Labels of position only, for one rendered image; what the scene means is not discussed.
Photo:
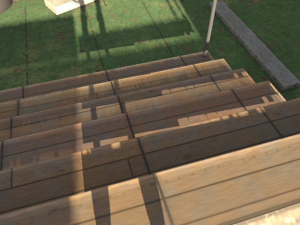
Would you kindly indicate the stairs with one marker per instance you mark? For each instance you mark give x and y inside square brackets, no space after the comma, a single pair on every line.
[65,137]

